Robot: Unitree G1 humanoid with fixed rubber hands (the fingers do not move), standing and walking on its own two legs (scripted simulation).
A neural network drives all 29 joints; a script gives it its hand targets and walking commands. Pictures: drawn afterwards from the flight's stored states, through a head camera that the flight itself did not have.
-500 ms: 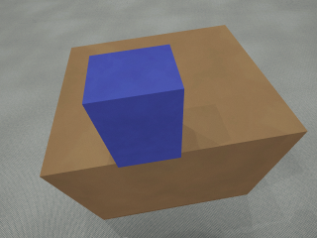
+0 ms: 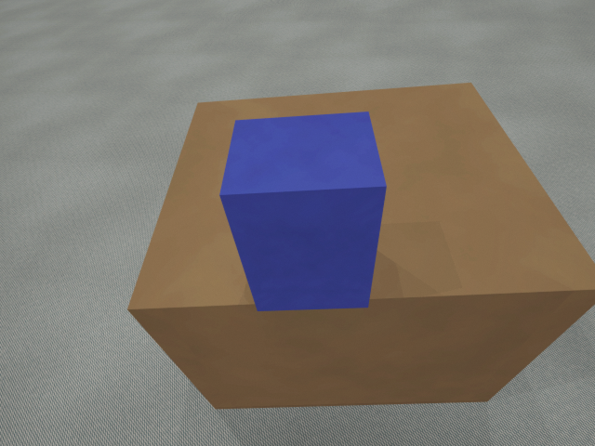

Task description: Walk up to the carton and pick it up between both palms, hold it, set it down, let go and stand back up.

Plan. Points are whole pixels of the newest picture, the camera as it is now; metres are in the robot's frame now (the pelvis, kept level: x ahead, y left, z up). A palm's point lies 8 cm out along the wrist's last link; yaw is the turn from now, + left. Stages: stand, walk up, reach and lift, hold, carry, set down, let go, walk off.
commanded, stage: walk up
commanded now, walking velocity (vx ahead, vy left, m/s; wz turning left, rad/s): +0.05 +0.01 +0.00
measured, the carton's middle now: (307, 221) +0.46 +0.02 +0.04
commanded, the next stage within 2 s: none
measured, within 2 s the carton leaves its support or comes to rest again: neither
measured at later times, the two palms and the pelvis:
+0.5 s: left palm out of the picture +0.06 +0.26 -0.14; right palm out of the picture -0.03 -0.19 -0.15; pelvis +0.03 +0.03 -0.01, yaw -1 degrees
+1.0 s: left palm out of the picture +0.03 +0.22 -0.15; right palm out of the picture +0.04 -0.21 -0.16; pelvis +0.05 +0.01 +0.00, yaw +0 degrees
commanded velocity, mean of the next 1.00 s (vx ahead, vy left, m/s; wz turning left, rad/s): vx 0.05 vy -0.01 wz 0.01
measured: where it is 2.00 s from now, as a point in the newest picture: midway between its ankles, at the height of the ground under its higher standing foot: outside the picture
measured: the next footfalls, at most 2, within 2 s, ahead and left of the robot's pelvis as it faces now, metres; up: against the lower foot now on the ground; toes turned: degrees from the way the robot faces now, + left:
left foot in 0.06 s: +0.02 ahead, +0.14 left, +0.00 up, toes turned +1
right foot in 0.50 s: +0.06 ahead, -0.08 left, +0.00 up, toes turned -3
